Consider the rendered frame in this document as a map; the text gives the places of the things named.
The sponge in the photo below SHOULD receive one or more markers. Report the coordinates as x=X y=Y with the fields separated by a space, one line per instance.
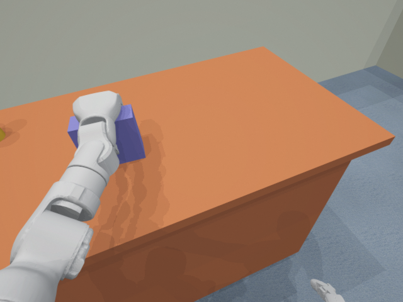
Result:
x=128 y=138

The robot left forearm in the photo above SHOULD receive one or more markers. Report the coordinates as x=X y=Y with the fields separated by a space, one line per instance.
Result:
x=77 y=193

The robot left hand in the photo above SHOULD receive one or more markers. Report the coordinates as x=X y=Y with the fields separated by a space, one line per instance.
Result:
x=107 y=102

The table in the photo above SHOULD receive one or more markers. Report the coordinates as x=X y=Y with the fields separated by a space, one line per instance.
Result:
x=242 y=153

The robot left upper arm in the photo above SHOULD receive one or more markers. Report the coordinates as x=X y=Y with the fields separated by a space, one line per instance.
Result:
x=54 y=249

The robot right hand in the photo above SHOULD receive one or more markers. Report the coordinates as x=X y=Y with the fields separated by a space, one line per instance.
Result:
x=326 y=291

